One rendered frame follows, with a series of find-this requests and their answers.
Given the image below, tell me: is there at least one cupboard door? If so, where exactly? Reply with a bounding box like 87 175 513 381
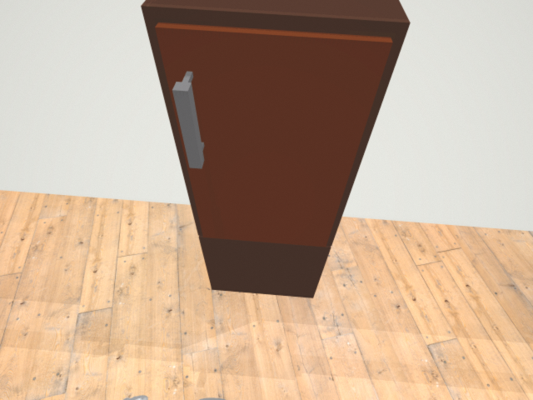
155 22 393 247

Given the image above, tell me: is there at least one handle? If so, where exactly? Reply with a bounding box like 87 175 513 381
172 71 204 169

